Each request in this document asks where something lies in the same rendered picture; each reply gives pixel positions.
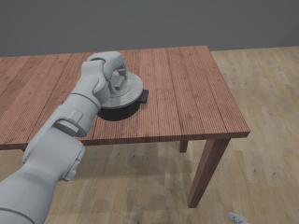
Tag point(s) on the right robot hand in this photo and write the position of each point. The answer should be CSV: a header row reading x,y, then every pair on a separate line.
x,y
237,219

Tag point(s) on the knob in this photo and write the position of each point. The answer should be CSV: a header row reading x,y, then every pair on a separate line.
x,y
117,82

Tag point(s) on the table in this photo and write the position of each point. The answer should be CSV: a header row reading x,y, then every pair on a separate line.
x,y
188,100

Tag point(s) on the left robot hand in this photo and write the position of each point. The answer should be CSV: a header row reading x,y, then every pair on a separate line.
x,y
118,63

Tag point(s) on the pot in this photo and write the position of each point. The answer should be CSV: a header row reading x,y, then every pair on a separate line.
x,y
125,112

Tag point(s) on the robot left forearm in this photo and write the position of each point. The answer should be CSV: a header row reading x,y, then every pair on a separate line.
x,y
75,116

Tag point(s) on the lid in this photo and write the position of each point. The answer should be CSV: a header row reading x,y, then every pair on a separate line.
x,y
130,91

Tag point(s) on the robot left upper arm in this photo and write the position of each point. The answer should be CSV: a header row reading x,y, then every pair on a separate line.
x,y
26,195

